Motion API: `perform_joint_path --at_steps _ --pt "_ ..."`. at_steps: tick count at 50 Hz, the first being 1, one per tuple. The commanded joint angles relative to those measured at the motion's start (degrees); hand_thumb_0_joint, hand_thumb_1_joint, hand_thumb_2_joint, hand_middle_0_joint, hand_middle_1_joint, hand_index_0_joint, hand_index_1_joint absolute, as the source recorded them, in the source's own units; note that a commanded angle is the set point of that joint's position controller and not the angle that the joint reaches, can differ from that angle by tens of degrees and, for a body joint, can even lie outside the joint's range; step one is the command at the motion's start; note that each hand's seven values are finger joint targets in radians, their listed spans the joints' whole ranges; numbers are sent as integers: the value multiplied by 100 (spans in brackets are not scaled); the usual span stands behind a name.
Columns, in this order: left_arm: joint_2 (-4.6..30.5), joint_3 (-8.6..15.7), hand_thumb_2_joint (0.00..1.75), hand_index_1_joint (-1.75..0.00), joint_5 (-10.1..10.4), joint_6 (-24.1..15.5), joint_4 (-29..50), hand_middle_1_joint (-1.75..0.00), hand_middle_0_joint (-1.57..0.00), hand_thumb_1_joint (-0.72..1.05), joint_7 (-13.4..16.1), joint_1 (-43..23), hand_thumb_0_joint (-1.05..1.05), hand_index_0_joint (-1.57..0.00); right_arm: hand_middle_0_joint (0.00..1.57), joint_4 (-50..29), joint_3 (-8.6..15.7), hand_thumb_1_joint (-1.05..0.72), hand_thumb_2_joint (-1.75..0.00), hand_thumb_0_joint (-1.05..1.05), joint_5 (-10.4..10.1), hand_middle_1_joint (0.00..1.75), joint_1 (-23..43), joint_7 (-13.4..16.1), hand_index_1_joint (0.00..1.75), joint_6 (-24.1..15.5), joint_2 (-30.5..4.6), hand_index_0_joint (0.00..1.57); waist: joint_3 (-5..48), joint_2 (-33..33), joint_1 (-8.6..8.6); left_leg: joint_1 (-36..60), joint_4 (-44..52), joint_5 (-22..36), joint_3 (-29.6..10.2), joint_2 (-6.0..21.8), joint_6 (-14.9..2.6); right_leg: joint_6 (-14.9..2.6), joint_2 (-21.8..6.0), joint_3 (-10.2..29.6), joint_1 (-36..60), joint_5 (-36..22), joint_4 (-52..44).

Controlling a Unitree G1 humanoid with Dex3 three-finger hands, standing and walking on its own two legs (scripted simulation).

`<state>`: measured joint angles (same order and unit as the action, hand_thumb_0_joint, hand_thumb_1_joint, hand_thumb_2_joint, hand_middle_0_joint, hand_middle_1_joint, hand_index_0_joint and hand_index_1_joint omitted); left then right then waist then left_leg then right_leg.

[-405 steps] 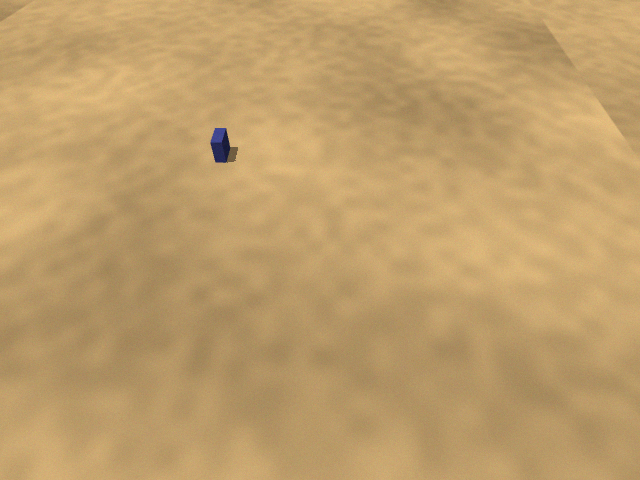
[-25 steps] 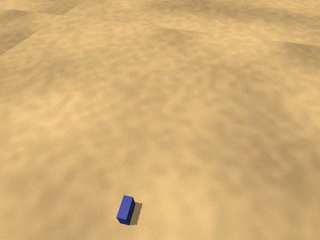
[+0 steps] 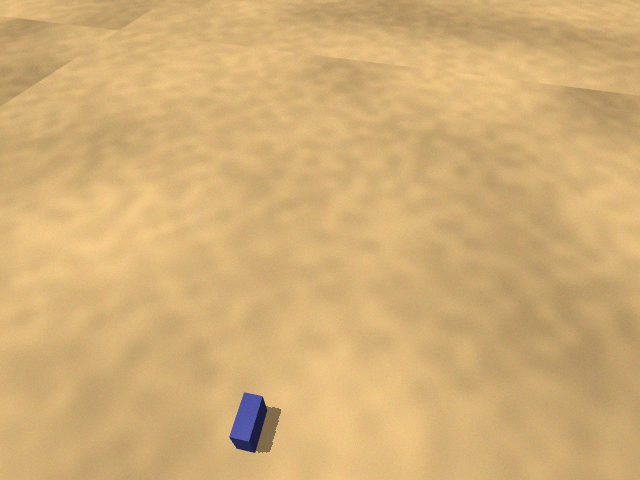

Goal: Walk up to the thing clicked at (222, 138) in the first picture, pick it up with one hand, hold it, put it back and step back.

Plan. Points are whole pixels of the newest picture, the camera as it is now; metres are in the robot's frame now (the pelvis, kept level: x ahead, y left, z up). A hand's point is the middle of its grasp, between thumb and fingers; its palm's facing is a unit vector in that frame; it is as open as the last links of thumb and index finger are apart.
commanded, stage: stand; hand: left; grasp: from the side
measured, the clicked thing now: (249, 422) +0.40 +0.23 -0.72
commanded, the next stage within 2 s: go down in 0.24 s
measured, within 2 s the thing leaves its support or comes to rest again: neither
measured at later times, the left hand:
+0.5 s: hand out of the picture +0.12 +0.25 -0.16, palm faces +0.05 -0.94 -0.32, open 9.1 cm
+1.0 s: hand out of the picture +0.15 +0.28 -0.19, palm faces +0.08 -0.94 -0.32, open 16.7 cm
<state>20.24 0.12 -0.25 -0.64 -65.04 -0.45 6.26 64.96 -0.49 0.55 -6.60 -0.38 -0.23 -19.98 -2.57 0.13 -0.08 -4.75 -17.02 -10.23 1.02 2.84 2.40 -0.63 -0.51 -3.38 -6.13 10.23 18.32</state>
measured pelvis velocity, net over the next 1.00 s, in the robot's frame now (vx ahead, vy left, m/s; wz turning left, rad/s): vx -0.01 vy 0.03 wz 0.00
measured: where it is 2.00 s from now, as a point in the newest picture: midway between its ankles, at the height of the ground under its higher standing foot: outside the picture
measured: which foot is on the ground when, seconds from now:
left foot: down 0.00-1.00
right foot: down 0.00-1.00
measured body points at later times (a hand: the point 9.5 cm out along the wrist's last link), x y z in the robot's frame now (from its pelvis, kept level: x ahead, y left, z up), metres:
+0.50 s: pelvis -0.01 +0.00 -0.01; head +0.04 +0.00 +0.44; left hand +0.12 +0.30 -0.14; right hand +0.08 -0.28 -0.14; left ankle -0.01 +0.14 -0.75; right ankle +0.00 -0.11 -0.75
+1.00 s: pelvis -0.01 +0.03 -0.07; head +0.07 +0.04 +0.38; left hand +0.14 +0.33 -0.17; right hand +0.14 -0.24 -0.16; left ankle -0.01 +0.15 -0.75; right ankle +0.00 -0.11 -0.75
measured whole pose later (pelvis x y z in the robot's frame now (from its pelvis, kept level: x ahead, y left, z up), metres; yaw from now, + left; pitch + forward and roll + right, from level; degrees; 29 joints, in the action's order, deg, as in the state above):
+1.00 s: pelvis -0.01 +0.03 -0.07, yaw +0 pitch +13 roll -1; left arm 17.9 12.2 -2.3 8.6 -33.4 -2.5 10.9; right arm 35.9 1.4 -1.2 -12.7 2.7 -6.2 -14.1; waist 4.3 -0.4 1.3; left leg -41.3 -55.6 -27.3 0.3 2.4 0.4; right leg 1.0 -2.2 -2.6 -41.1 25.2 53.4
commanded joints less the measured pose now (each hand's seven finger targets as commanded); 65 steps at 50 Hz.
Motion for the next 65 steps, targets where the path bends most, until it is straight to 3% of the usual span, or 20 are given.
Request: perform_joint_path --at_steps 1,16,17,18,19,20,21,23,25,27,30,36,38,40,41,49,54,55,56,65 --pt "1261 218 90 -30 -29 -123 371 -30 -20 90 88 -234 0 -20 20 -365 255 -90 -90 0 21 30 212 89 30 -144 -1193 20 515 41 2 5 201 951 -429 580 -269 -85 -773 623 173 -996 -258" --pt "1263 226 90 -30 -27 -116 356 -30 -20 90 88 -232 0 -20 20 -380 249 -90 -90 0 18 30 192 85 30 -127 -1209 20 448 75 11 -49 229 751 -430 560 -290 -76 -778 638 172 -830 -319" --pt "1259 223 82 -22 -23 -111 348 -22 -12 82 90 -222 0 -12 20 -371 239 -82 -88 0 12 30 207 86 30 -128 -1198 20 410 65 -6 -57 245 793 -453 557 -277 -67 -761 625 127 -871 -308" --pt "137 187 74 -14 255 -611 2358 -14 -4 74 164 -2232 0 -4 20 -1953 36 -90 -92 0 -383 30 109 206 30 -402 -232 20 -212 364 718 -777 -171 -89 278 -351 -285 -4 -49 246 -1138 -280 -35" --pt "609 384 66 -6 200 -541 1941 -7 0 66 200 -2553 0 -2 20 -1630 66 -95 -92 0 -392 30 -196 261 30 -393 -405 20 161 62 490 -752 -272 -141 219 -338 -328 29 -64 166 -766 -113 -5" --pt "1167 786 58 -5 75 -287 903 -7 0 58 240 -1534 0 0 20 -1549 135 -96 -93 0 -366 30 -348 290 30 -326 -597 20 91 -162 377 -957 -367 -242 216 -371 -341 3 -28 101 -794 109 56" --pt "1140 856 50 -7 50 -223 626 -9 0 50 162 -1158 0 -2 20 -1675 197 -95 -92 0 -368 30 -384 278 30 -272 -569 20 63 -269 210 -1158 -583 -96 207 -337 -335 4 -1 69 -953 81 229" --pt "1534 1102 34 -6 -122 -298 1029 -8 0 34 90 -1617 0 -3 20 -1921 371 -94 -92 0 -312 30 -540 339 30 -330 -573 20 882 -231 146 -1147 -836 173 162 -337 -348 25 -46 121 -809 -270 548" --pt "1289 1152 25 -7 -376 -173 514 -9 0 27 -42 -903 0 -3 20 -2104 456 -92 -91 0 -206 30 -717 297 30 -362 -515 20 1260 -258 114 -1486 -1225 379 116 -367 -329 18 -64 130 -871 -556 981" --pt "1378 1514 21 -4 -465 -78 606 -7 -1 19 -70 -308 0 -4 20 -2351 536 -93 -91 0 -171 30 -763 260 30 -374 -482 20 1651 -29 -176 -1653 -1442 613 123 -425 -284 -20 -63 145 -709 -699 1236" --pt "1257 1473 17 -5 -426 125 1411 -8 -2 4 -13 -658 0 -5 20 -2700 524 -90 -90 0 -183 30 -659 257 30 -383 -412 20 1687 413 -138 -1720 -1539 533 107 -419 -216 -49 -24 153 -1045 -514 1351" --pt "967 1378 11 -8 -316 524 2080 -10 -5 -32 -78 -383 0 -7 20 -3190 516 -85 -89 0 -214 30 -546 269 30 -525 -357 20 1295 -3 80 -2343 -2007 -183 -1 -288 -237 -47 51 67 -1928 315 1755" --pt "816 1323 11 -10 -273 529 2465 -12 -5 -43 -121 -450 0 -7 20 -3236 532 -83 -88 0 -196 30 -630 287 30 -620 -330 20 1482 137 143 -2444 -2267 -214 -40 -256 -236 -47 59 63 -2216 321 2064" --pt "989 1493 13 -13 -252 517 2882 -15 -5 -49 -122 -438 0 -7 20 -3344 567 -82 -88 0 -178 30 -671 305 30 -691 -337 20 1700 112 148 -2595 -2530 -170 -69 -228 -232 -34 59 49 -2403 302 2338" --pt "838 1402 12 -13 -232 529 3003 -15 -5 -50 -149 -232 0 -7 20 -3407 560 -82 -88 0 -175 30 -675 309 30 -735 -309 20 1749 174 173 -2627 -2646 -166 -80 -223 -232 -28 47 48 -2490 281 2474" --pt "1023 1666 9 -9 -240 869 4323 -10 -6 -53 -87 665 0 -8 20 -3711 539 -83 -88 0 -165 30 -665 434 30 -912 -277 20 2160 427 113 -2837 -3118 75 -182 -172 -206 -28 30 40 -2791 142 2991" --pt "930 1660 9 -8 -190 1193 4734 -9 -6 -52 -60 916 0 -7 20 -3849 490 -84 -89 0 -155 30 -627 513 30 -1002 -244 20 1991 493 183 -3110 -3411 193 -222 -146 -208 -21 30 14 -3093 74 3223" --pt "873 1585 10 -8 -169 1212 4782 -9 -5 -50 -73 856 0 -7 20 -3875 482 -84 -89 0 -141 30 -619 512 30 -1032 -253 20 1980 425 263 -3173 -3415 152 -265 -122 -197 -21 52 -17 -3150 141 3288" --pt "934 1707 10 -8 -152 1231 4882 -9 -6 -51 -55 926 0 -7 20 -3881 474 -84 -89 0 -131 30 -603 528 30 -1062 -222 20 2013 506 162 -3226 -3477 182 -275 -129 -197 -33 36 -21 -3181 136 3337" --pt "933 1844 11 -9 -15 1160 5277 -10 -6 -51 -191 1364 0 -7 20 -4071 473 -85 -89 0 -84 30 -606 533 30 -1195 -204 20 2345 532 189 -3600 -3993 498 -355 -112 -212 -50 45 -39 -3577 20 3890"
